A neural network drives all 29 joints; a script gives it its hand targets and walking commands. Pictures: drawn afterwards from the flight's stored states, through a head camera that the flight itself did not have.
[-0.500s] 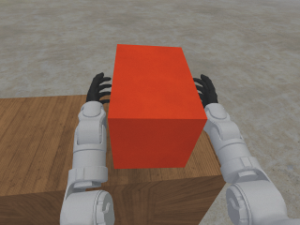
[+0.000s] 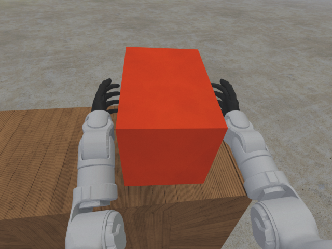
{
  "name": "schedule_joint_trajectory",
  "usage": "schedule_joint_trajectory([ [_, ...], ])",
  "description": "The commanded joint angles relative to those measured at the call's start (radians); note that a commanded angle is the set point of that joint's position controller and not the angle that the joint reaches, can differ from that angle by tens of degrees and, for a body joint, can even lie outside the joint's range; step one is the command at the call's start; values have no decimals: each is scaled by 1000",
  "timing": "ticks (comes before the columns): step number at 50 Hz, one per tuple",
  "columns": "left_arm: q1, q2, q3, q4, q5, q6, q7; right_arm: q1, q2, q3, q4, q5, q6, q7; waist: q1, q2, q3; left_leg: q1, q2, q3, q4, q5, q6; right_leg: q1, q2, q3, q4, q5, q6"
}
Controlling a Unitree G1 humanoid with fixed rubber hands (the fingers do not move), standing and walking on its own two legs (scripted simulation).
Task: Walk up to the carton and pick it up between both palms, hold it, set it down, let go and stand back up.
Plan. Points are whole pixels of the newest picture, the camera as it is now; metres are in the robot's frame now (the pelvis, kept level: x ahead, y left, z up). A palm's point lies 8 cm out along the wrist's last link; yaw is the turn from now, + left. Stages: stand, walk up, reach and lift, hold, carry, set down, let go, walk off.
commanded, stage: hold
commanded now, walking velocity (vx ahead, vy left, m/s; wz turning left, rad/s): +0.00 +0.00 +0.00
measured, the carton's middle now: (163, 113) +0.44 +0.00 +0.12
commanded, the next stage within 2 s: none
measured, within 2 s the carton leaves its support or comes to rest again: neither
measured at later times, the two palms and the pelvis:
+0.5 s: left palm (95, 111) +0.36 +0.16 +0.20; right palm (229, 108) +0.36 -0.14 +0.19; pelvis +0.00 +0.00 +0.00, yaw +0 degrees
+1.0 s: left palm (96, 112) +0.36 +0.16 +0.19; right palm (229, 108) +0.36 -0.15 +0.19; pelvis +0.00 +0.00 +0.00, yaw +0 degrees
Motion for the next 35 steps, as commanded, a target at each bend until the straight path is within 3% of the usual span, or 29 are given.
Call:
schedule_joint_trajectory([
  [1, -637, -591, -491, -94, -138, -39, -147, -735, 580, 338, -339, 66, -70, 77, -8, 80, -383, 161, -33, 12, -11, 237, -32, 45, 28, -6, -16, 224, 63],
  [16, -607, -580, -519, -204, -141, 30, -147, -714, 563, 380, -404, 121, -15, 58, -8, 91, -353, 171, -29, 12, -11, 269, -40, 50, 34, -3, -20, 194, 57],
  [27, -638, -577, -494, -169, -136, 56, -155, -746, 567, 342, -376, 103, 10, 67, -4, 85, -323, 134, -25, 21, -41, 163, -29, 29, 29, -4, -29, 97, 52],
  [35, -651, -573, -473, -152, -132, 55, -160, -761, 578, 336, -357, 99, 8, 68, 2, 79, -329, 129, -28, 27, -41, 160, -22, 37, 28, -3, -29, 99, 54],
])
